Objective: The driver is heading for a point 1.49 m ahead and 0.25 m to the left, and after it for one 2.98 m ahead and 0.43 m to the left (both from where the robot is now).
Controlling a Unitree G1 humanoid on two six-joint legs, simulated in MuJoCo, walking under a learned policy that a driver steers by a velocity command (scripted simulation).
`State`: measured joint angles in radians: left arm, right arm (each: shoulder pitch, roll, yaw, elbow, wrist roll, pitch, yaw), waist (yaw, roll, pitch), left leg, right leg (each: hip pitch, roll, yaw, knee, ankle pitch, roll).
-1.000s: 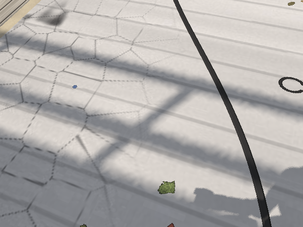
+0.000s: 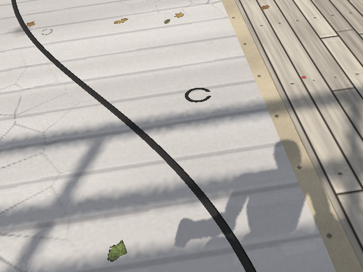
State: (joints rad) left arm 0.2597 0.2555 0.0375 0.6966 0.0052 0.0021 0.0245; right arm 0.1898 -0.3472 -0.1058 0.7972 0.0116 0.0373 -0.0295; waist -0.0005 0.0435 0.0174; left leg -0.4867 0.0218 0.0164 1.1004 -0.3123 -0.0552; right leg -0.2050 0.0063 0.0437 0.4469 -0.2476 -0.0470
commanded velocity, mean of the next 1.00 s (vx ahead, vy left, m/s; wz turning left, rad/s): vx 0.41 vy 0.00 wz -0.04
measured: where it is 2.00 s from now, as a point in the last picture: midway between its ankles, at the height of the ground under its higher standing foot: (197, 216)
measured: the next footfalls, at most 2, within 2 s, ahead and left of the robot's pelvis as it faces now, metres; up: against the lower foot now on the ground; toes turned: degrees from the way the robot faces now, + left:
left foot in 0.32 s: +0.10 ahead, +0.15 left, +0.00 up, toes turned +0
right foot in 0.82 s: +0.45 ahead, -0.08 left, +0.00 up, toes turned -2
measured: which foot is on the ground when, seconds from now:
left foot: up 0.00-0.30, down 0.32-0.84, up 0.86-1.00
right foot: down 0.00-0.32, up 0.34-0.80, down 0.82-1.00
